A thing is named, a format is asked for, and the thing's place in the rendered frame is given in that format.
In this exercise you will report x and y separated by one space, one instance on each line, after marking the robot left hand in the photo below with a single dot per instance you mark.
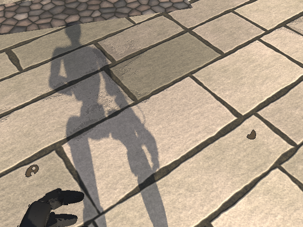
38 213

